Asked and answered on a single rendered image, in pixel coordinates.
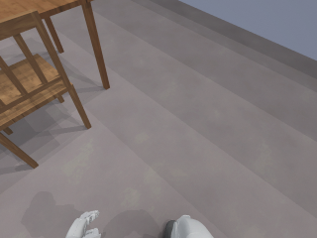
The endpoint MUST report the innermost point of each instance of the robot left hand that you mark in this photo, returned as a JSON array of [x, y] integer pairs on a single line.
[[79, 226]]

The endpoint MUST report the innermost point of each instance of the right robot thigh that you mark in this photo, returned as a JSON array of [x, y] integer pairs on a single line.
[[189, 228]]

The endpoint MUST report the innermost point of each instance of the robot right shin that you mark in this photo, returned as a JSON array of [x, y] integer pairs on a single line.
[[183, 216]]

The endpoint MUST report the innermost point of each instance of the chair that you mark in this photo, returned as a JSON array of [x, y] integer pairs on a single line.
[[31, 83]]

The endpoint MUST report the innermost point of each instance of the table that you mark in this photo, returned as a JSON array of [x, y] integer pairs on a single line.
[[48, 8]]

